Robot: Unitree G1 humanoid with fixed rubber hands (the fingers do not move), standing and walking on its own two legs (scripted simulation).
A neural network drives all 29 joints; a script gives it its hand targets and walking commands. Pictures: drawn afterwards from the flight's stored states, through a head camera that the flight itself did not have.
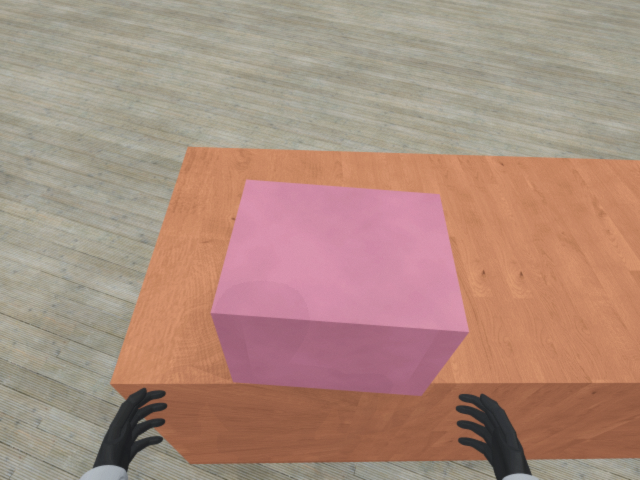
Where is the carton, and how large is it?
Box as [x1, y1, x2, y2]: [211, 180, 468, 395]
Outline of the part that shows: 246,180 211,309 211,315 233,381 421,395 468,332 439,194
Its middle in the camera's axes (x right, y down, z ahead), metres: +0.02 +0.09 +0.61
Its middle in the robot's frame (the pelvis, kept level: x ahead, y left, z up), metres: +0.39 +0.01 -0.04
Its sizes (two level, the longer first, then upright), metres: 0.301 0.233 0.222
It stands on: a pedestal, 0.62 m high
